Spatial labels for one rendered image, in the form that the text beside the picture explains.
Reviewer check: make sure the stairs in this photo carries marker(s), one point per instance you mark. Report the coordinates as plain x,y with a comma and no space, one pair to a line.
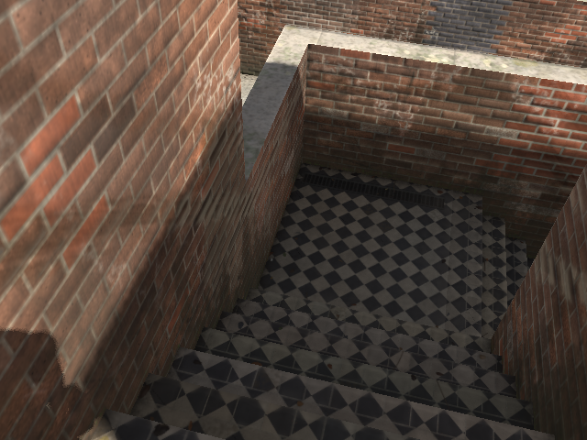
284,368
504,266

